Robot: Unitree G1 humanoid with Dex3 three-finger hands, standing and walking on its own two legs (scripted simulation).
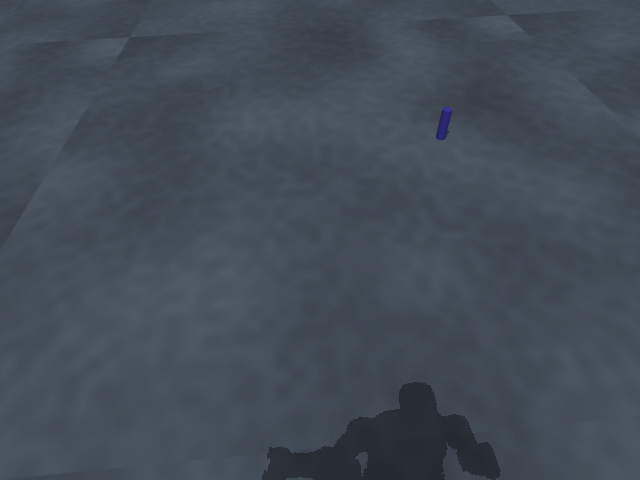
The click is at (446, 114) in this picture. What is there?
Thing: slim round
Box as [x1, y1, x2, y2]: [436, 107, 451, 139]
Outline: 450,107 442,108 436,134 436,138 443,139 445,136 451,113
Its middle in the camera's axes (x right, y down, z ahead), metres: +0.66 -0.62 +2.07
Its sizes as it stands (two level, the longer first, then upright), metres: 0.051 0.051 0.174
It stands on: the floor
